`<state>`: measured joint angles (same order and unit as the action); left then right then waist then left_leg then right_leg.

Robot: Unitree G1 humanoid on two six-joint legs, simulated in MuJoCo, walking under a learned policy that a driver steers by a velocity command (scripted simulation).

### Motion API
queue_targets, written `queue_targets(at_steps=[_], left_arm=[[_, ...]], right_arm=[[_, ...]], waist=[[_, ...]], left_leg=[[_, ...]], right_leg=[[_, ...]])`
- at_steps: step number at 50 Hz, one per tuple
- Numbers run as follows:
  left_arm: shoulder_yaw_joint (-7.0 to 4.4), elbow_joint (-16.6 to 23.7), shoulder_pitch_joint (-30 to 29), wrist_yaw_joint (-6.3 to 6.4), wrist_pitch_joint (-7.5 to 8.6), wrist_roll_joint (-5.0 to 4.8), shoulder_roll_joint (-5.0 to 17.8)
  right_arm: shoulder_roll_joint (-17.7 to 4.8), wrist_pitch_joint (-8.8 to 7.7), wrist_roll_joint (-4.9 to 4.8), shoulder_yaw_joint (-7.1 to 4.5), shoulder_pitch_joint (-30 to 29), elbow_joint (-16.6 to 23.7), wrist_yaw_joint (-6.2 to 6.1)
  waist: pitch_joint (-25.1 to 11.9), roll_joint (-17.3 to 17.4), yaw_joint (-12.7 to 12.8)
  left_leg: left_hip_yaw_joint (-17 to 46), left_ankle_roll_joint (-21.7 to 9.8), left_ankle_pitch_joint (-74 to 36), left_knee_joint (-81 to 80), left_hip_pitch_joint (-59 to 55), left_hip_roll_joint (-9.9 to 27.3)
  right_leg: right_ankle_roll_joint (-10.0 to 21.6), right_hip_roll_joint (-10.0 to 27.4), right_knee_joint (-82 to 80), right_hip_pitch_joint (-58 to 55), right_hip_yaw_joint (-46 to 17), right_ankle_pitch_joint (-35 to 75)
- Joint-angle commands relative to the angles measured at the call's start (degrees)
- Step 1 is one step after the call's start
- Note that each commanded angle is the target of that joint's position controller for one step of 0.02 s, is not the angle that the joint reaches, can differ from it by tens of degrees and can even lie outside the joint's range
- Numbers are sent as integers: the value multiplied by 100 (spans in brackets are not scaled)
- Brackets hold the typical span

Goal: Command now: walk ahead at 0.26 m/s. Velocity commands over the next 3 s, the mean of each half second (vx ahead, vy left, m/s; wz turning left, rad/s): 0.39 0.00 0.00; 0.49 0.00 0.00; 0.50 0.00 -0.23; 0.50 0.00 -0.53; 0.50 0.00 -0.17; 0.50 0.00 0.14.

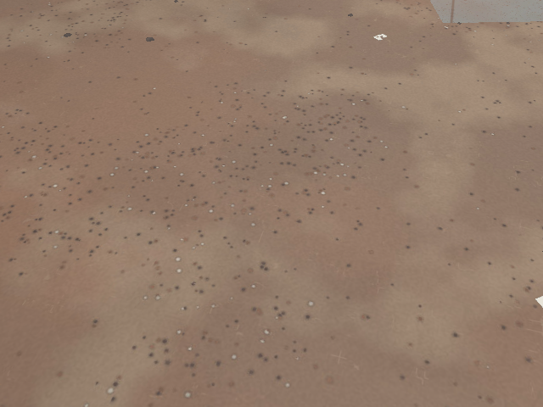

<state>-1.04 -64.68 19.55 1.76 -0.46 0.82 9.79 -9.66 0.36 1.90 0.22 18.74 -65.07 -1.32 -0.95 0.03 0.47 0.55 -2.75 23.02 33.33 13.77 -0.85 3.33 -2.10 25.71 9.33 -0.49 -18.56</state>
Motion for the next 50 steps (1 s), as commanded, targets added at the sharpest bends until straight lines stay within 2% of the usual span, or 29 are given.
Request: queue_targets(at_steps=[1,3,5,6,7,8,9,10,11,13,16,20,22,24,25,26,27,28,29,30,31,32,33,34,36,38,40,45,50], left_arm=[[-232,55,487,-5,49,42,874],[-270,175,134,-33,109,20,900],[-281,347,-317,-57,146,-25,801],[-207,491,-492,-85,210,-5,507],[-93,726,-625,-144,282,-16,86],[-189,804,-743,-186,307,186,555],[-191,802,-779,-255,349,187,533],[-169,742,-692,-307,400,133,425],[-185,706,-650,-349,433,119,427],[-214,688,-666,-394,400,142,458],[-195,904,-1138,-384,323,119,363],[-82,1389,-2248,-380,300,53,224],[-56,1515,-2443,-368,301,16,255],[-100,1529,-2208,-312,315,9,409],[-154,1437,-1827,-266,338,4,525],[-232,1230,-1136,-224,380,-11,664],[-315,927,-219,-177,430,0,774],[-436,725,626,-121,465,127,1116],[-558,728,953,-135,457,270,1658],[-547,730,584,-208,387,20,1459],[-453,858,-163,-214,402,-45,1150],[-360,914,-512,-239,466,-38,767],[-295,862,-568,-227,528,-3,558],[-227,752,-476,-196,574,2,372],[-197,607,-152,-166,670,9,382],[-209,534,92,-155,712,2,552],[-198,508,324,-156,707,-9,618],[-135,428,889,-145,698,-27,587],[-130,272,1295,-70,664,49,652]], right_arm=[[-264,-196,41,-61,-281,463,79],[-214,-305,-15,-81,16,453,134],[-153,-372,-81,-123,974,122,104],[-457,-419,-27,-205,1519,13,42],[-1076,-429,-59,-363,2143,-76,28],[-1059,-370,-43,-382,1990,-107,21],[-838,-397,-32,-327,1459,96,45],[-728,-457,-47,-300,1127,227,65],[-640,-517,-75,-271,963,306,58],[-458,-606,-88,-206,1106,244,37],[-396,-644,-94,-149,1533,91,23],[-433,-649,-77,-104,1595,91,-3],[-540,-658,-70,-119,1610,70,-18],[-654,-680,-74,-143,1470,72,-24],[-731,-691,-78,-166,1378,81,-31],[-806,-681,-77,-194,1298,91,-36],[-865,-658,-108,-216,1169,121,-28],[-739,-652,-130,-184,1178,223,7],[37,-622,-266,-67,1850,340,87],[-547,-594,-174,-232,1500,341,97],[-636,-592,-118,-278,865,594,107],[-608,-620,-79,-284,494,687,127],[-509,-587,-46,-300,426,681,140],[-393,-509,26,-291,540,667,168],[-209,-388,52,-281,596,667,216],[-251,-303,60,-300,218,820,246],[-335,-266,55,-309,-402,1046,275],[-255,-293,-58,-234,-1663,1467,315],[-344,-351,-75,-232,-2288,1716,294]], waist=[[1023,-734,109],[937,-648,-156],[960,-395,-598],[873,445,-787],[688,1694,-901],[1063,1088,-685],[1277,563,-404],[1239,386,-238],[1118,321,-133],[863,348,-99],[751,467,-159],[952,578,-325],[962,686,-329],[812,705,-124],[586,699,69],[217,664,362],[-234,563,760],[-742,269,1026],[-1467,-1028,598],[-1376,-513,612],[-317,-374,314],[138,-41,213],[361,35,21],[400,-17,-164],[399,-95,-285],[519,-172,-307],[657,-202,-199],[727,-299,141],[750,-387,305]], left_leg=[[-262,-92,132,775,1101,119],[-370,-172,103,125,420,83],[-446,-246,-277,-973,-1246,-176],[779,-338,475,-1737,-1963,641],[3107,-736,2105,-2807,-2351,1949],[3575,-1010,2398,-2858,-1751,2281],[3167,-995,2026,-2825,-1375,2093],[2623,-889,1290,-2858,-1258,1830],[2146,-789,527,-2891,-1302,1616],[1389,-683,-965,-2774,-1548,1304],[810,-695,-2843,-2503,-1754,1173],[414,-705,-3777,-2498,-1406,1019],[324,-707,-4227,-2456,-1393,1073],[208,-652,-5435,-2087,-1521,1189],[134,-592,-6252,-1617,-1641,1215],[66,-528,-6748,-830,-1750,1199],[-57,-444,-6462,239,-1492,1076],[-153,-402,-4763,1695,-493,856],[-364,-194,-5,4081,1433,-147],[288,-287,353,4791,2068,-242],[287,-343,-228,4657,2417,155],[258,-355,-621,4323,2249,346],[263,-338,-758,4034,1953,486],[264,-275,-776,3773,1607,571],[158,-180,-784,3434,1443,594],[16,-92,-1010,3070,1769,662],[-124,5,-1443,2574,2198,732],[-482,104,-2328,892,2203,531],[-609,-110,-2117,101,2246,307]], right_leg=[[988,1803,-1852,460,-2360,-2553],[854,1547,-1599,794,-1828,-2119],[603,985,-784,1883,-1126,-1971],[396,525,495,2573,-529,-1559],[173,-154,2188,3459,430,-1189],[253,165,3102,3662,148,-1088],[283,395,3442,3663,-19,-562],[243,515,3482,3523,-61,-116],[182,593,3411,3376,-26,234],[59,568,3373,3288,175,607],[-63,489,3189,3484,437,803],[-98,302,1820,3053,774,1163],[28,187,1224,2573,893,1247],[258,29,911,1921,935,1202],[376,-107,844,1447,934,1111],[493,-231,710,791,889,1061],[607,-228,294,-272,842,1322],[803,625,172,-1573,-76,549],[1625,2501,-214,-3022,-3056,-22],[1785,2471,-1131,-2575,-4177,-863],[1564,2307,-1320,-1659,-3207,-1142],[1396,2068,-1526,-860,-2569,-515],[1218,1820,-1614,-329,-2022,161],[1081,1607,-1673,66,-1578,660],[1021,1446,-1716,230,-1120,1428],[999,1348,-1824,215,-797,1714],[946,1264,-1942,64,-609,1896],[685,1067,-1864,-416,-181,2991],[749,1339,-1500,-1473,-154,3848]])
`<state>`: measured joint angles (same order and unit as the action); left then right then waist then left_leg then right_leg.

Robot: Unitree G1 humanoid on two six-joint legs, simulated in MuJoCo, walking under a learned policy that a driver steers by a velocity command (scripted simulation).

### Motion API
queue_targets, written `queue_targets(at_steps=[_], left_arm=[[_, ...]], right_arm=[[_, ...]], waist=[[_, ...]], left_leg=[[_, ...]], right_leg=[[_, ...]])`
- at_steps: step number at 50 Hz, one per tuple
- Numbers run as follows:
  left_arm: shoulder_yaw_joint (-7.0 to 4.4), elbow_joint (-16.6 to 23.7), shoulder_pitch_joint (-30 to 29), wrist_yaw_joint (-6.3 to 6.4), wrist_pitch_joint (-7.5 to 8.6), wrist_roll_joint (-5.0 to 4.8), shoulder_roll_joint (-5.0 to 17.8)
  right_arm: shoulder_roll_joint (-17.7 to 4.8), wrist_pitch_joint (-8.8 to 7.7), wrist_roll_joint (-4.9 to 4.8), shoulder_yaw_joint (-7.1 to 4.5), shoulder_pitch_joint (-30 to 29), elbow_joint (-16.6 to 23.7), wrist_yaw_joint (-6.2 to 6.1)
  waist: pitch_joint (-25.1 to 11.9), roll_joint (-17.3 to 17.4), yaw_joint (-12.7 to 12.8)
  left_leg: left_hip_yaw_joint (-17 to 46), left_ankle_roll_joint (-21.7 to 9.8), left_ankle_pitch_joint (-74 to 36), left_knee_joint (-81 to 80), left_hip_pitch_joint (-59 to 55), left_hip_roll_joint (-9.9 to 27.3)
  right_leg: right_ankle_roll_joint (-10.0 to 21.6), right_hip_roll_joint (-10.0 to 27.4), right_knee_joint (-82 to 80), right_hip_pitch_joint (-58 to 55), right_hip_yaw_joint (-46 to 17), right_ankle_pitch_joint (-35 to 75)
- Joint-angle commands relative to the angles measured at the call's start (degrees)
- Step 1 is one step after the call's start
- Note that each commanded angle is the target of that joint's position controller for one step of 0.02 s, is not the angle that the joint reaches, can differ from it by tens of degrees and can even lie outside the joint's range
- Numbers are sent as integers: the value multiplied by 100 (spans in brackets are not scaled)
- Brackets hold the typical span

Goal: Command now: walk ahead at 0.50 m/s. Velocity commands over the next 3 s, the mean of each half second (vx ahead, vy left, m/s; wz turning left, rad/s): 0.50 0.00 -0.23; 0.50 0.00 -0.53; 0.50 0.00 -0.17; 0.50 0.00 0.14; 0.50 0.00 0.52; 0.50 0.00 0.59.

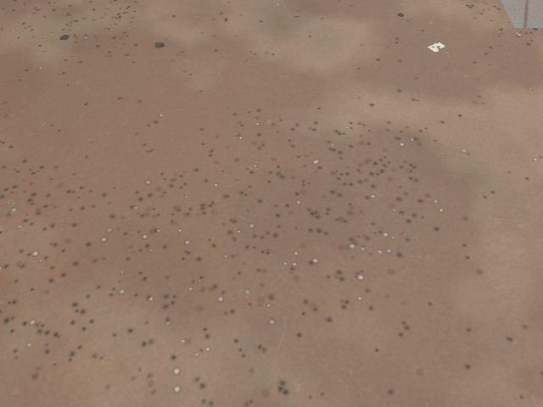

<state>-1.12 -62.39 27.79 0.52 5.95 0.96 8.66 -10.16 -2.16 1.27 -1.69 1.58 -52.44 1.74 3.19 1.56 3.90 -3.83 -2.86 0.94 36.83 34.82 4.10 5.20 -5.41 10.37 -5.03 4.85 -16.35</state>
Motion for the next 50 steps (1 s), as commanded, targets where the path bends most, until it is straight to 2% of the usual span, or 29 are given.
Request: queue_targets(at_steps=[1,3,4,5,6,7,8,9,10,12,14,17,22,26,28,30,31,32,33,34,35,36,37,38,39,41,44,46,50], left_arm=[[-131,36,427,70,16,54,799],[-161,53,238,97,11,67,910],[-175,54,165,92,-6,65,961],[-168,99,44,82,-17,16,953],[-80,319,111,35,-3,-124,645],[-61,303,743,-1,-37,-251,326],[-204,326,169,30,-90,-107,811],[-205,493,-291,4,-65,-75,734],[-207,506,-459,-9,-73,-55,621],[-219,447,-298,-81,-231,76,447],[-238,517,-370,-143,-355,96,358],[-250,797,-1021,-203,-454,82,378],[-173,1244,-2140,-279,-421,32,327],[-126,1545,-2781,-307,-408,61,338],[-165,1583,-2705,-301,-403,80,424],[-244,1477,-2221,-269,-412,97,571],[-308,1346,-1745,-255,-400,103,683],[-401,1148,-1087,-231,-363,135,842],[-564,983,-351,-167,-338,215,1257],[-705,1081,-503,-120,-357,207,1881],[-692,1093,-289,-107,-453,47,1817],[-632,1094,-751,-59,-468,8,1632],[-558,1132,-1037,-59,-447,-20,1328],[-512,1173,-1266,-45,-395,-46,1177],[-464,1193,-1349,-23,-336,-90,1057],[-445,1163,-1200,-24,-204,-131,1112],[-486,1131,-813,-36,-165,-121,1327],[-481,1127,-517,-47,-189,-113,1329],[-422,1062,-62,-23,-187,-94,1236]], right_arm=[[-332,-122,-12,-56,-541,475,-21],[-464,-176,-1,-131,17,340,-81],[-575,-216,4,-202,728,111,-125],[-749,-274,75,-296,1704,-196,-180],[-1278,-299,230,-446,2646,-355,-246],[-1556,-246,207,-523,2660,-354,-178],[-1237,-195,11,-467,2147,-294,-134],[-884,-221,-29,-361,1548,-194,-118],[-599,-275,-2,-286,1268,-171,-106],[-272,-355,-17,-178,1341,-319,-175],[-378,-454,-35,-184,1648,-437,-207],[-558,-503,-31,-211,1900,-474,-230],[-541,-505,-32,-160,2229,-510,-274],[-679,-455,-24,-178,2661,-647,-362],[-775,-407,-9,-197,2651,-660,-412],[-938,-340,19,-248,2527,-625,-457],[-1019,-289,34,-278,2450,-575,-453],[-1085,-245,16,-302,2375,-505,-421],[-1068,-243,-21,-302,2234,-332,-370],[-350,-268,-67,-177,2518,66,-214],[-824,-345,-49,-255,1692,288,-172],[-817,-435,-99,-236,1276,476,-143],[-844,-484,-100,-239,1339,440,-156],[-824,-428,-29,-250,1422,385,-182],[-762,-305,82,-238,1572,376,-181],[-658,-100,161,-228,1585,437,-137],[-648,16,153,-210,985,713,-95],[-705,38,132,-206,460,920,-84],[-667,19,106,-136,-178,1150,-29]], waist=[[314,-557,-104],[24,-646,-414],[-332,-626,-706],[-813,-519,-1130],[-1573,132,-1339],[-2093,1031,-997],[-1461,82,-885],[-641,9,-698],[-271,-132,-535],[-75,78,-269],[-45,116,-191],[130,150,-222],[308,198,-429],[359,205,-615],[238,282,-495],[-84,479,-231],[-355,512,-30],[-710,416,262],[-1146,-36,651],[-1560,-1422,95],[-1635,-537,394],[-739,-359,177],[-379,28,-90],[-192,185,-325],[-217,104,-487],[-274,-12,-592],[-160,-237,-447],[-93,-358,-246],[-103,-496,30]], left_leg=[[-181,-185,297,-370,13,-247],[-283,-396,795,-583,-839,-545],[-329,-522,822,-823,-1607,-715],[-136,-694,523,-1108,-2933,-540],[1510,-1108,1051,-1149,-4623,860],[4072,-1853,990,-1797,-5528,2206],[3704,-1590,1598,-2044,-4848,1859],[2829,-1341,1499,-2318,-3900,1674],[2224,-1088,1110,-2548,-3275,1410],[1328,-733,555,-2765,-2614,1033],[914,-667,13,-2841,-2538,970],[355,-555,-389,-2959,-2648,889],[-395,-358,-1260,-2908,-2934,690],[-695,-351,-2049,-2680,-3693,920],[-881,-319,-3306,-2218,-4059,1022],[-1039,-313,-4740,-1322,-4285,1102],[-1063,-345,-4922,-529,-4265,1124],[-1098,-304,-4386,581,-3911,1095],[-1136,-146,-2729,2272,-2792,920],[-820,175,3007,4422,-92,-304],[432,155,2843,4870,741,-493],[562,103,2130,4493,1119,-95],[533,105,1730,3928,770,90],[540,174,1625,3539,384,207],[553,278,1606,3272,-20,268],[478,436,1628,2898,-217,273],[330,593,1064,2240,137,260],[305,630,655,1755,450,216],[230,520,-15,820,611,78]], right_leg=[[562,1732,202,-184,-662,4011],[465,1761,942,-282,-545,5465],[400,1687,1735,-251,-473,5829],[298,1512,2859,384,-324,5180],[132,1111,4688,1922,-67,3050],[7,89,6531,3591,-183,-1491],[111,474,6748,3997,-830,-1000],[113,692,6474,4056,-838,-448],[111,884,6151,3867,-825,-128],[16,1029,5769,3408,-802,80],[-40,1024,5668,3456,-730,219],[-110,1122,5359,4090,-614,804],[-160,1011,3761,4233,-193,1705],[28,827,2814,4115,267,1578],[225,613,2612,3824,424,1155],[490,270,2591,3233,585,542],[637,97,2465,2740,593,302],[800,-34,2051,1856,480,342],[1109,597,1600,584,-531,10],[2069,2378,1386,-1270,-3579,438],[2142,2463,618,-1236,-4547,-54],[1861,2382,406,-521,-3674,123],[1586,2155,282,212,-3164,830],[1379,1861,249,745,-2654,1579],[1287,1629,215,1110,-2290,2074],[1227,1369,220,1334,-1962,2713],[1061,1159,160,1383,-1830,2920],[901,1111,160,1180,-1922,2932],[630,1087,254,552,-1831,3360]])
Over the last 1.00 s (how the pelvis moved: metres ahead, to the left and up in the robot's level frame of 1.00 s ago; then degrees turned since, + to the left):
0.48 0.01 0.00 0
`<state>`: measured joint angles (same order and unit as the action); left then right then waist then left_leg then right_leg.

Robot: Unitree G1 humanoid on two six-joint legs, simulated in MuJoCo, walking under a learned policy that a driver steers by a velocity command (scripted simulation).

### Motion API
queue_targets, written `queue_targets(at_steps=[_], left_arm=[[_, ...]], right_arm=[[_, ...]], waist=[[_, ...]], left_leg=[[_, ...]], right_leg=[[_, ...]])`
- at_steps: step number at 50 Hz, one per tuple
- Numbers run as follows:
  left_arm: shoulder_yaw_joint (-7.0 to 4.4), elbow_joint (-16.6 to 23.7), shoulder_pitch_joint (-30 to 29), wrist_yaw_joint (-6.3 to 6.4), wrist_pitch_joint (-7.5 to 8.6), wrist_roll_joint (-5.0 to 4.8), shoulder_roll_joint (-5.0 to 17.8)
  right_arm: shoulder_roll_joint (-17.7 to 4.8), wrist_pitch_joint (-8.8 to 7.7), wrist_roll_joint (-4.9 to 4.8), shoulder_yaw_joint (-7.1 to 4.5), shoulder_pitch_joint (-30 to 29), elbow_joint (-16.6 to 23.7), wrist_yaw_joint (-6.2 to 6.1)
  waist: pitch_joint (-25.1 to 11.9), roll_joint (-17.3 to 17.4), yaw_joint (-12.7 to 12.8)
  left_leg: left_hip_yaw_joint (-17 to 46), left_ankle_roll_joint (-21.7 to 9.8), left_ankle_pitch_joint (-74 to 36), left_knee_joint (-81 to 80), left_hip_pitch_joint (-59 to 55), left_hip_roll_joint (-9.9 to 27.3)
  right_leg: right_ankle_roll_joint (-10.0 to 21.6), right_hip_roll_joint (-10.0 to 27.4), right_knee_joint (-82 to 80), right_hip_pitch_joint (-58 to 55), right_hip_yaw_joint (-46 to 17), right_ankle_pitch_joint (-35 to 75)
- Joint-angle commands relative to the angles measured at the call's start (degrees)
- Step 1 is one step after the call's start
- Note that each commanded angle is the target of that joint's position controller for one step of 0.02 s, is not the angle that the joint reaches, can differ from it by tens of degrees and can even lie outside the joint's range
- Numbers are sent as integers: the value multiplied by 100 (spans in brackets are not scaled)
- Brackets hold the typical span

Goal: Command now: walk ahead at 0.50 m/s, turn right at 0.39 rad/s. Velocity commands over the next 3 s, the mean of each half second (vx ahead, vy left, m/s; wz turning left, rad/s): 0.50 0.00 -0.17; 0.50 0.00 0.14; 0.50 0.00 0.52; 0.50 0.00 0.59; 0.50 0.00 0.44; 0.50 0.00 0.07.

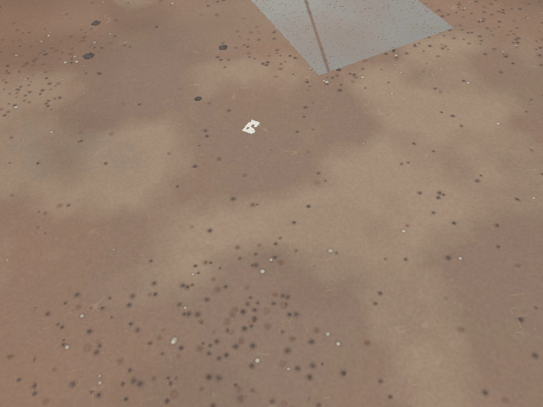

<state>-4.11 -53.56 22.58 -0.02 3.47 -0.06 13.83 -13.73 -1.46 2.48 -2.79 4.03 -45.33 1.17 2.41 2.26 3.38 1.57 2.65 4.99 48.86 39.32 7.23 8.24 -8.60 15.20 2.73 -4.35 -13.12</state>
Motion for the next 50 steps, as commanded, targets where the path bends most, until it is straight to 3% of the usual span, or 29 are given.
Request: queue_targets(at_steps=[1,5,7,9,10,11,12,13,14,15,16,19,23,26,31,34,35,36,37,38,39,40,41,42,44,47,50], left_arm=[[-103,154,556,45,67,20,690],[-59,87,748,119,86,103,747],[-66,126,480,147,120,122,878],[-83,122,290,118,152,153,1004],[-59,171,217,88,175,116,938],[58,324,798,43,188,-59,391],[21,207,1057,53,161,-79,566],[-14,252,600,61,118,100,761],[12,358,117,12,123,150,694],[32,422,-85,-33,103,145,572],[41,473,-121,-72,46,204,522],[93,423,-16,-156,-72,252,351],[157,761,-1027,-202,-93,239,296],[242,973,-1718,-226,-73,201,158],[263,1186,-2381,-198,-38,161,227],[201,1154,-2138,-149,17,184,357],[153,980,-1617,-115,54,208,423],[72,681,-744,-60,128,279,576],[-53,521,308,23,185,419,1032],[-187,489,431,21,131,406,1553],[-135,543,114,-9,63,191,1167],[-21,611,-428,-23,75,163,789],[43,611,-690,-44,121,167,523],[73,588,-787,-22,163,159,410],[98,482,-730,20,255,129,341],[49,357,-494,40,358,69,468],[56,237,-229,60,349,90,423]], right_arm=[[-291,-66,-23,1,-586,496,42],[-328,-163,-78,64,-1061,728,75],[-474,-216,-92,22,-595,646,45],[-730,-281,-122,-100,691,248,-71],[-891,-336,-49,-166,1581,32,-152],[-1525,-352,115,-317,2265,2,-202],[-1396,-244,-11,-344,2189,-126,-115],[-1022,-204,-132,-257,1522,-2,-69],[-643,-216,-153,-160,1071,64,-45],[-480,-247,-116,-103,974,2,-43],[-405,-286,-129,-67,1025,-106,-60],[-475,-428,-178,-73,1348,-345,-40],[-565,-452,-205,-91,1726,-540,-26],[-592,-444,-224,-89,1977,-653,-23],[-704,-412,-176,-100,2355,-827,-71],[-803,-365,-141,-123,2249,-877,-127],[-832,-341,-147,-128,2182,-889,-137],[-735,-319,-175,-90,2201,-894,-135],[-510,-332,-222,-7,2124,-674,-123],[57,-315,-401,100,2828,-582,-117],[-668,-242,-227,-85,2467,-703,-173],[-618,-256,-226,-106,2075,-609,-131],[-464,-255,-235,-75,1927,-609,-100],[-430,-193,-174,-92,1887,-642,-70],[-299,-43,-87,-91,2000,-693,18],[-230,66,-86,-113,1602,-545,92],[-203,97,-88,-110,1031,-341,133]], waist=[[-1,-580,146],[126,-654,262],[42,-715,-69],[-559,-672,-644],[-1066,-490,-1059],[-2009,624,-928],[-2233,1133,-787],[-1109,286,-552],[-499,-155,-496],[-120,-168,-393],[-11,2,-270],[-94,196,-139],[133,145,-299],[168,171,-472],[176,218,-657],[71,260,-443],[-187,220,-201],[-672,-16,141],[-1440,-601,526],[-1962,-1875,180],[-1496,-851,176],[-730,-649,-18],[-369,-539,-138],[-206,-623,-248],[-149,-720,-417],[-41,-594,-472],[132,-586,-389]], left_leg=[[-343,-76,-504,-605,157,-280],[-460,-357,-449,-1419,-97,-504],[-458,-593,-85,-1794,-917,-687],[-545,-829,171,-2131,-2389,-1009],[-135,-1016,47,-2260,-3721,-549],[2110,-1633,351,-2170,-5492,1095],[4082,-2113,572,-3081,-5698,1731],[3515,-2009,1363,-3303,-4714,1496],[2717,-1875,1394,-3482,-3924,1255],[2112,-1707,988,-3681,-3385,962],[1664,-1559,642,-3809,-3038,725],[1041,-1530,-287,-4004,-2873,489],[564,-1539,-611,-4301,-3100,332],[220,-1389,-1045,-4249,-3208,159],[201,-1314,-1652,-3927,-3871,412],[196,-1207,-2664,-3334,-4233,576],[91,-1130,-3280,-2703,-4244,492],[-76,-1019,-3167,-1644,-3819,230],[-276,-896,-1419,-2,-2684,-72],[-549,-707,2504,1793,-786,-1058],[101,-791,2371,2218,-388,-771],[212,-820,1831,2112,-323,-544],[198,-796,1465,1854,-503,-360],[167,-754,1297,1669,-678,-265],[114,-653,1069,1579,-931,-225],[38,-564,600,1504,-451,-157],[-43,-490,48,1112,55,-119]], right_leg=[[300,1426,-211,-367,-903,3126],[304,1657,-69,-878,-972,3605],[162,1736,256,-840,-884,4497],[12,1567,1568,-799,-701,5575],[-47,1363,2742,-77,-559,4615],[-280,671,4799,1486,-200,1918],[-342,23,5999,2584,-61,-1577],[-300,460,6253,3054,-275,-1163],[-301,700,5946,3089,-243,-758],[-295,885,5612,3006,-171,-603],[-335,1021,5314,2815,-135,-522],[-467,1138,4951,2679,116,-305],[-681,1427,3977,3389,424,452],[-758,1379,2896,3219,647,1036],[-634,1178,1937,2945,784,1061],[-395,972,1541,2397,811,441],[-285,797,1266,1738,880,369],[-128,802,971,496,800,535],[178,2072,886,-1006,-528,112],[815,3535,254,-2137,-2971,-202],[706,3293,87,-1540,-2942,-596],[517,3027,-79,-774,-2029,-457],[326,2758,-339,-174,-1377,1],[140,2537,-486,160,-893,260],[-10,2334,-657,479,-283,846],[-28,2280,-789,365,296,1420],[-45,2210,-840,203,738,1702]])
Over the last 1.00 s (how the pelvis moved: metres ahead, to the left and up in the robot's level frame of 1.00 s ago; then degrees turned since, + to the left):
0.54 -0.07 0.01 -26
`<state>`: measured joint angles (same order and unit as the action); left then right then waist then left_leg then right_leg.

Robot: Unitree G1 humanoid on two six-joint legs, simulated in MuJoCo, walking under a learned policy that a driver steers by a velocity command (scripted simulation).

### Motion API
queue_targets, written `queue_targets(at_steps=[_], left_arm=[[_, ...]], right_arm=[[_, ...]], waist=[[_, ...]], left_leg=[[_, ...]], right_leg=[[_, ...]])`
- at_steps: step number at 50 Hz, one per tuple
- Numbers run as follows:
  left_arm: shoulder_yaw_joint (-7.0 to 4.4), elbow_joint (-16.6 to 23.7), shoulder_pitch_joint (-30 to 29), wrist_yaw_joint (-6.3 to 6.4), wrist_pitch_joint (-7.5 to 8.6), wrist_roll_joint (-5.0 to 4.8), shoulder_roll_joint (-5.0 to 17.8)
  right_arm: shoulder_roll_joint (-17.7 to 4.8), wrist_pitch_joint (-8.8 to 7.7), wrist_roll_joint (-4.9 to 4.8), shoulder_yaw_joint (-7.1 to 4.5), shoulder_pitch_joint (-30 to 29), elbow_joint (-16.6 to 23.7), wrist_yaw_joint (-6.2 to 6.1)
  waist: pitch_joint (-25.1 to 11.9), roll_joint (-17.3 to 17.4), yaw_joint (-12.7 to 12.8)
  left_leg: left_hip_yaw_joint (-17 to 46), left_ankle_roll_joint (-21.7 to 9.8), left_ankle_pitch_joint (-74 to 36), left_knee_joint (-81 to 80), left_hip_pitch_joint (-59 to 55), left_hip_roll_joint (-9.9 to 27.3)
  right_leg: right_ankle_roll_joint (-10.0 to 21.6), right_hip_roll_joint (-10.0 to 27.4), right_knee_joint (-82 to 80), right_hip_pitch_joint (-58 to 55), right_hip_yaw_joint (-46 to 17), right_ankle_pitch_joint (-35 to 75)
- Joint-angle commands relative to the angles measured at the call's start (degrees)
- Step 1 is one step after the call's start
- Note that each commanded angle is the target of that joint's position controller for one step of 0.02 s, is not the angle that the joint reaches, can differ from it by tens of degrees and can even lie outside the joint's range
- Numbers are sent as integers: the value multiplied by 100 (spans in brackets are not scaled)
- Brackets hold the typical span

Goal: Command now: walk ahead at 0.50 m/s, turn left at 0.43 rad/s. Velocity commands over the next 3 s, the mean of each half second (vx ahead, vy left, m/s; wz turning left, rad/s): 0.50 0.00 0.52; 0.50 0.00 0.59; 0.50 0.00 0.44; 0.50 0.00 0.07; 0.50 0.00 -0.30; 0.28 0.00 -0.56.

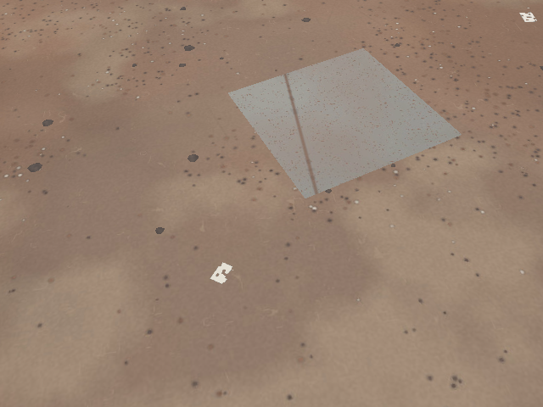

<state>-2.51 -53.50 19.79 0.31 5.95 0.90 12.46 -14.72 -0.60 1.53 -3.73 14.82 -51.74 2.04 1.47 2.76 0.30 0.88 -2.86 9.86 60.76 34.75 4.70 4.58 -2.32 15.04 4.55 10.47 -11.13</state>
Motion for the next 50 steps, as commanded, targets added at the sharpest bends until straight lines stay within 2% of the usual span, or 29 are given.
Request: queue_targets(at_steps=[1,5,9,12,13,14,15,16,17,18,19,21,23,25,29,34,36,38,39,40,41,42,43,44,45,46,47,48,50], left_arm=[[-97,196,108,32,95,-2,544],[-98,72,332,75,75,-2,614],[-122,-94,616,141,-14,28,740],[-186,-81,457,195,-119,55,992],[-215,-54,413,189,-181,61,1082],[-229,5,331,160,-227,37,1123],[-178,194,314,127,-214,27,918],[-134,637,280,9,-156,-48,496],[-164,803,-424,-23,-74,32,857],[-126,891,-608,-49,3,-45,741],[-123,804,-453,-32,34,-53,730],[-112,758,-260,-34,-166,145,659],[-107,811,-256,-78,-348,207,598],[-92,964,-591,-105,-417,195,564],[-74,1315,-1550,-126,-434,162,611],[5,1656,-2391,-180,-361,112,612],[25,1784,-2566,-187,-307,83,661],[3,1769,-2256,-168,-256,60,792],[-36,1653,-1810,-131,-228,46,897],[-106,1448,-1136,-69,-187,43,1050],[-180,1282,-325,7,-110,96,1243],[-265,1281,585,116,-96,235,1680],[-353,1320,177,96,-183,260,2060],[-268,1413,-277,62,-249,151,1425],[-147,1453,-615,42,-255,98,953],[-97,1406,-737,22,-243,117,788],[-81,1322,-664,35,-210,104,764],[-79,1239,-600,33,-162,81,759],[-102,1124,-409,-19,-37,19,800]], right_arm=[[-85,5,4,-5,-237,372,58],[34,-21,23,93,-1005,660,119],[-13,-40,52,116,-1407,897,154],[-191,-31,65,22,-832,794,91],[-303,-57,65,-48,-339,663,63],[-475,-112,106,-153,432,423,9],[-1023,-129,166,-336,1111,282,-78],[-1551,-59,39,-468,719,436,-96],[-1467,7,-83,-448,773,456,-114],[-1199,1,-101,-374,498,420,-163],[-887,-32,-103,-292,286,396,-176],[-648,-138,-147,-198,-34,460,-214],[-716,-258,-180,-193,105,434,-192],[-874,-296,-166,-228,324,409,-181],[-895,-269,-159,-231,829,377,-179],[-954,-243,-107,-238,1271,376,-232],[-1012,-238,-70,-248,1312,406,-265],[-1112,-246,-54,-271,1082,496,-307],[-1180,-259,-48,-284,844,568,-302],[-1229,-287,-56,-291,715,605,-266],[-1140,-331,-110,-264,631,631,-206],[-585,-375,-153,-110,780,829,-180],[-364,-336,-276,-66,1523,995,-182],[-834,-219,-58,-110,1294,743,-239],[-860,-189,-22,-127,862,762,-171],[-745,-168,-28,-106,690,796,-123],[-690,-114,27,-102,606,817,-68],[-644,-43,54,-89,646,816,-15],[-573,37,49,-69,492,919,53]], waist=[[279,-631,-57],[429,-645,108],[460,-656,173],[10,-885,-164],[-297,-887,-369],[-714,-677,-739],[-1225,-62,-989],[-1525,1226,-512],[-1260,75,-734],[-619,-153,-540],[-143,-548,-232],[-73,-464,108],[-138,-339,170],[-66,-233,97],[85,-8,-263],[98,98,-583],[111,155,-607],[75,233,-374],[-47,264,-137],[-374,165,158],[-864,-157,587],[-1814,-901,796],[-2081,-2306,149],[-1220,-1090,58],[-524,-522,63],[-227,-429,-8],[-104,-667,-37],[-69,-844,-96],[-112,-890,-118]], left_leg=[[-29,73,-613,-340,567,116],[-466,11,-1079,-1602,354,-2],[-856,-306,-623,-2308,114,-227],[-1138,-689,287,-2427,-773,-755],[-1125,-841,524,-2588,-1336,-935],[-960,-1024,365,-3110,-2426,-1049],[501,-1363,854,-3386,-3777,11],[3842,-2288,618,-4170,-5179,1432],[3690,-2209,270,-4512,-4956,1427],[2941,-2033,-108,-4563,-4313,1348],[2398,-1745,-836,-4664,-3516,1079],[1644,-1462,-1539,-4763,-2782,542],[1410,-1447,-1999,-4805,-2592,327],[1324,-1373,-1986,-4888,-2522,191],[1473,-1138,-1849,-4888,-2902,89],[1724,-1076,-2254,-4543,-3558,144],[1879,-1030,-2526,-4340,-3706,229],[2016,-843,-2746,-4106,-3567,279],[1988,-703,-3194,-3813,-3307,217],[1926,-579,-3639,-3134,-3126,37],[1642,-437,-3217,-1951,-2625,-346],[1141,-343,-938,-251,-1861,-726],[663,-212,2379,874,-244,-1435],[694,-254,1836,1311,177,-815],[598,-220,1268,1117,91,-623],[528,-163,1006,883,-50,-457],[473,-116,925,708,-162,-324],[409,-70,854,663,-283,-268],[346,-37,676,642,-168,-235]], right_leg=[[307,1545,-820,-13,-599,1628],[222,1531,-721,-249,-99,2224],[175,1729,-269,-943,228,3449],[148,1800,1004,-1261,458,5755],[165,1817,1864,-1189,461,5838],[64,1731,3128,-678,529,5067],[-113,1486,4903,632,532,2744],[-480,28,6976,3186,-88,-1934],[-417,317,7035,3843,-1170,-1550],[-380,588,6668,3940,-1224,-1026],[-390,787,6037,3590,-1204,-768],[-525,943,5395,2908,-1245,-691],[-656,919,5054,2788,-1144,-640],[-758,910,4610,2992,-1055,-282],[-839,833,3572,3539,-1044,537],[-756,551,2549,3647,-1065,907],[-663,430,2183,3448,-1092,832],[-523,323,1735,2716,-1171,614],[-423,185,1549,1957,-1137,372],[-320,29,1382,1032,-1052,250],[-141,378,1089,-206,-1312,311],[104,1916,966,-1509,-2843,-902],[743,2961,59,-2123,-5604,-1210],[710,2728,30,-1305,-5317,-2016],[582,2393,-57,-515,-4243,-1761],[466,2102,-185,-51,-3427,-951],[378,1893,-272,206,-2833,-366],[317,1745,-359,381,-2398,65],[375,1746,-449,353,-1958,836]])
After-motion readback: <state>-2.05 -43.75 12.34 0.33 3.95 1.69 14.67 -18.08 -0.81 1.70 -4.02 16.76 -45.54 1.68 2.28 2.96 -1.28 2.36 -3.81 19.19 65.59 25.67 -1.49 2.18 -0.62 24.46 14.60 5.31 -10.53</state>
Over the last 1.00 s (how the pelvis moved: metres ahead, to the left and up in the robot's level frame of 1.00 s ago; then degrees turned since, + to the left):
0.54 -0.03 0.00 3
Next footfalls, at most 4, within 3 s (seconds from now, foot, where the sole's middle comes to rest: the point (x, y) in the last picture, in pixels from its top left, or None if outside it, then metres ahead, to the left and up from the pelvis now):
0.28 left None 0.29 0.11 -0.78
0.82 right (273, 350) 0.65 0.07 -0.78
1.36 left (144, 332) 0.71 0.41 -0.78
1.92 right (125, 231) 1.05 0.53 -0.78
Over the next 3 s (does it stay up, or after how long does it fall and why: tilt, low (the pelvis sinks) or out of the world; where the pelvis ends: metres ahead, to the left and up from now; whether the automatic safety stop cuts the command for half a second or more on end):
stays up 1.22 0.79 -0.02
